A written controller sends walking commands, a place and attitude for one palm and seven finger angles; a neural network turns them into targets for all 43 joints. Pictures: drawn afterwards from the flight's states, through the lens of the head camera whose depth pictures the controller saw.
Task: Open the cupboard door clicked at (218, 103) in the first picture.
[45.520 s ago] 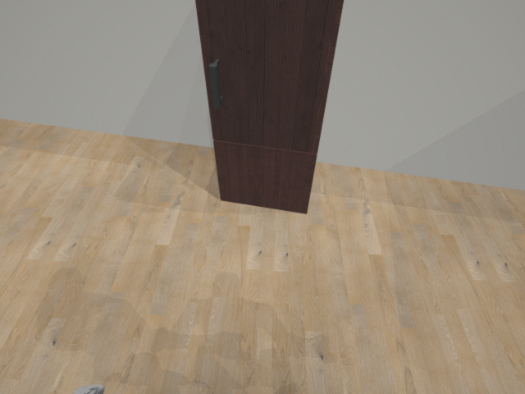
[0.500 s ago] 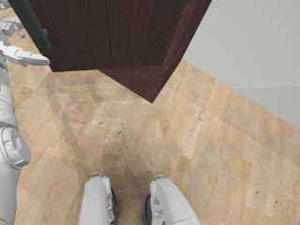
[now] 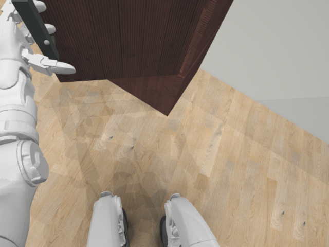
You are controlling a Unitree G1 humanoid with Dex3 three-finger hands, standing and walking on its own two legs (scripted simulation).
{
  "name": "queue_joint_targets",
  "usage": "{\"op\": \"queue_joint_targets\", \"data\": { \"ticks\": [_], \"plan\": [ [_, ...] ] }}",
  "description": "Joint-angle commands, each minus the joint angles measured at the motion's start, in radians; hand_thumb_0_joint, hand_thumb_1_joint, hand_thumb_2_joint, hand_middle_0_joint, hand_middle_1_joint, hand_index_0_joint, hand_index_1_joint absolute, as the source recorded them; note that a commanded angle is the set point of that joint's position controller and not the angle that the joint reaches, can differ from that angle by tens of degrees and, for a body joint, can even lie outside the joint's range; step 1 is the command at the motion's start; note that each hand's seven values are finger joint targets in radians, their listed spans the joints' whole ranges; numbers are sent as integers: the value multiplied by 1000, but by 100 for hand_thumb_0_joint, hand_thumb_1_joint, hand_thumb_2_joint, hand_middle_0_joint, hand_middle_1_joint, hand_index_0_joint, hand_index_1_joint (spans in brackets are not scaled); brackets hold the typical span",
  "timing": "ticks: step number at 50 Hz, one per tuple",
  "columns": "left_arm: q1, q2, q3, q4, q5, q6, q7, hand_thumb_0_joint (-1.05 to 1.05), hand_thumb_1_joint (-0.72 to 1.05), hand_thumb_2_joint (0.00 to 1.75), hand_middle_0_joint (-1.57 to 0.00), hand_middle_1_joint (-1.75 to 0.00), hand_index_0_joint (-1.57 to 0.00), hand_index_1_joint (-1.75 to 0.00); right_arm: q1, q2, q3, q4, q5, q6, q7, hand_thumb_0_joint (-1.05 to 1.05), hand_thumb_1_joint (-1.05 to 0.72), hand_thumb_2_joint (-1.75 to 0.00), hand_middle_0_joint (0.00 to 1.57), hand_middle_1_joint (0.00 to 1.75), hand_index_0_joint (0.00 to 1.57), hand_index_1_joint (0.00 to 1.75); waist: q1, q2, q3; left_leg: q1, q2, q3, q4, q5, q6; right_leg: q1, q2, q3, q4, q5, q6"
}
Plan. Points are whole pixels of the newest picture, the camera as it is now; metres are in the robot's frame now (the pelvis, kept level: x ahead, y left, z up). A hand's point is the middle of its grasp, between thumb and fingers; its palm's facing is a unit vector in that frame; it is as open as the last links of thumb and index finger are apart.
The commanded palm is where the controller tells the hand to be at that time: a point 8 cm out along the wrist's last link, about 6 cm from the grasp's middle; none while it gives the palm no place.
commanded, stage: slide the fingers in behind the handle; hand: left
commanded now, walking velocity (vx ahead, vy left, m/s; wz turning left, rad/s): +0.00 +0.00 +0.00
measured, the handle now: (40, 24) +0.60 +0.23 +0.07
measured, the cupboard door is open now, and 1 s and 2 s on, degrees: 41 41 62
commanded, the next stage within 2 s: close the thumb around the handle in 0.52 s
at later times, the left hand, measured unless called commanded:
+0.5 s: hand (52, 41) +0.55 +0.20 +0.06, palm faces +0.11 -0.99 -0.02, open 14.0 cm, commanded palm +0.53 +0.22 +0.06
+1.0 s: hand (53, 42) +0.55 +0.20 +0.07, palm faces +0.11 -0.99 -0.02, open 10.0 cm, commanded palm +0.53 +0.22 +0.06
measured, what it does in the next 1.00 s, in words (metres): stands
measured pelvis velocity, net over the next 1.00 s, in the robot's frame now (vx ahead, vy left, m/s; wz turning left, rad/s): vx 0.01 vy -0.01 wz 0.01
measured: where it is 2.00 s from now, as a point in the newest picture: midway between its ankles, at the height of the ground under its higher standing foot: (146, 244)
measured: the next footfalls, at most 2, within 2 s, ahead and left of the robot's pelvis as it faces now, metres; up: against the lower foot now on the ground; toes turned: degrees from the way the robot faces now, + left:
none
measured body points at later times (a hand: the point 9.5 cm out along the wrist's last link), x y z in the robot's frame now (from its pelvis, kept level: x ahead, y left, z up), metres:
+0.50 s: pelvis +0.00 -0.01 +0.00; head +0.18 +0.03 +0.41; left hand +0.54 +0.25 +0.07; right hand -0.01 -0.27 -0.10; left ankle +0.07 +0.10 -0.59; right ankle +0.00 -0.12 -0.59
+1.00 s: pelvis +0.01 -0.01 +0.00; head +0.18 +0.03 +0.42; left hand +0.54 +0.25 +0.07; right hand +0.01 -0.27 -0.10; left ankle +0.07 +0.10 -0.59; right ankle +0.00 -0.12 -0.59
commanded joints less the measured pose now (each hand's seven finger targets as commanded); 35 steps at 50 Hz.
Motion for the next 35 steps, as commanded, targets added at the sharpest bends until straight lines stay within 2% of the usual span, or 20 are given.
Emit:
{"op": "queue_joint_targets", "data": {
  "ticks": [1,2,3,5,8,11,12,15,17,19,20,25,27,28,30,31,32,33,34,35],
  "plan": [
    [-465,173,-22,-229,-2,-70,28,0,-50,30,-30,-120,-30,-120,212,-199,-78,-18,-5,-3,-5,0,-90,-90,20,30,20,30,-28,207,-579,749,-18,-124,-129,338,-9,-17,17,42,-188,285,-11],
    [-454,185,-6,-221,-1,-69,37,0,-50,30,-30,-120,-30,-120,214,-200,-79,-18,-6,-2,-3,0,-90,-90,20,30,20,30,-18,200,-567,736,-19,-122,-131,319,-9,-9,18,42,-193,275,-11],
    [-475,202,3,-231,2,-72,46,0,-50,30,-30,-120,-30,-120,216,-204,-79,-16,-7,-2,-4,0,-90,-90,20,30,20,30,-23,195,-576,732,-19,-124,-132,317,-8,-2,17,44,-192,275,-11],
    [-451,190,4,-208,5,-77,58,0,-50,30,-30,-120,-30,-120,215,-199,-77,-18,-7,-3,-1,0,-90,-90,20,30,20,30,-15,188,-576,722,-23,-120,-133,317,-9,7,19,44,-192,275,-12],
    [-471,182,-12,-209,17,-82,70,0,-50,30,-30,-120,-30,-120,216,-198,-77,-16,-10,-3,1,0,-90,-90,20,30,20,30,-28,178,-559,693,-25,-108,-128,292,-4,15,18,52,-201,268,-9],
    [-459,188,-9,-206,18,-93,65,0,-50,30,-30,-120,-30,-120,215,-199,-79,-15,-9,-1,1,0,-90,-90,20,30,20,30,-28,177,-564,702,-24,-110,-129,302,-5,16,18,52,-200,274,-11],
    [-471,161,-33,-199,14,-92,59,0,-50,30,-30,-120,-30,-120,212,-196,-78,-13,-7,-2,1,0,-90,-90,20,30,20,30,-37,169,-552,685,-27,-106,-127,287,-2,20,19,54,-205,270,-9],
    [-489,173,-25,-186,6,-93,51,0,-50,30,-30,-120,-30,-120,218,-199,-78,-6,-6,-4,-2,0,-90,-90,20,30,20,30,-39,177,-546,684,-26,-108,-123,295,-1,11,19,54,-201,274,-10],
    [-484,193,-10,-173,3,-87,50,0,-50,30,-30,-120,-30,-120,219,-200,-76,-7,-6,-3,-4,0,-90,-90,20,30,20,30,-38,160,-544,659,-28,-100,-118,285,2,30,20,59,-206,272,-8],
    [-494,188,-19,-192,3,-90,43,0,-50,30,-30,-120,-30,-120,224,-199,-76,-5,-7,-5,-5,0,-90,-90,20,30,20,30,-38,189,-565,682,-29,-101,-116,311,3,28,19,61,-200,289,-11],
    [-476,199,-6,-201,3,-91,43,0,-50,30,-30,-120,-30,-120,222,-198,-77,-8,-7,-4,-4,0,-90,-90,20,30,20,30,-24,195,-588,688,-29,-97,-112,330,1,44,18,61,-199,302,-11],
    [-446,204,3,-221,-6,-89,35,0,-50,30,-30,-120,-30,-120,219,-196,-79,-9,-3,0,-3,0,-90,-90,20,30,20,30,-16,183,-601,688,-28,-88,-107,367,2,76,20,65,-198,347,-9],
    [-434,179,-12,-216,-8,-85,34,0,-50,30,-30,-120,-30,-120,215,-193,-80,-11,-1,1,-2,0,-90,-90,20,30,20,30,-20,173,-584,685,-29,-87,-110,355,1,76,21,63,-203,339,-7],
    [-436,192,-2,-225,-9,-85,37,0,-50,30,-30,-120,-30,-120,217,-195,-81,-10,-2,3,-3,0,-90,-90,20,30,20,30,-20,167,-581,682,-28,-86,-112,354,2,82,21,65,-206,343,-6],
    [-438,176,-15,-225,-9,-90,38,0,-50,30,-30,-120,-30,-120,210,-195,-81,-8,-2,1,-1,0,-90,-90,20,30,20,30,-19,197,-578,703,-28,-92,-114,351,-2,50,19,61,-203,327,-9],
    [-442,179,-16,-209,-6,-89,40,0,-50,30,-30,-120,-30,-120,211,-195,-80,-6,-1,2,-2,0,-90,-90,20,30,20,30,-23,180,-557,691,-27,-92,-116,338,-2,49,19,61,-206,317,-8],
    [-449,161,-29,-211,-8,-87,41,0,-44,32,-30,-121,-30,-121,211,-194,-81,-6,-2,1,-1,0,-90,-90,20,30,20,30,-32,173,-548,687,-27,-92,-116,330,1,47,21,61,-210,314,-6],
    [-442,178,-13,-210,-9,-86,43,0,-39,35,-31,-121,-31,-121,211,-195,-81,-8,-2,2,-3,0,-90,-90,20,30,20,30,-27,162,-549,673,-29,-86,-115,326,2,63,21,64,-213,316,-6],
    [-451,196,1,-223,-11,-95,43,0,-33,37,-31,-122,-31,-122,214,-198,-81,-7,-4,-1,-4,0,-90,-90,20,30,20,30,-22,179,-572,688,-29,-89,-114,341,2,65,19,66,-205,324,-8],
    [-436,177,-12,-222,-11,-95,40,0,-28,40,-32,-122,-32,-122,211,-193,-80,-10,-3,-2,-2,0,-90,-90,20,30,20,30,-18,185,-583,694,-31,-86,-114,359,1,73,20,65,-206,341,-8]
  ]
}}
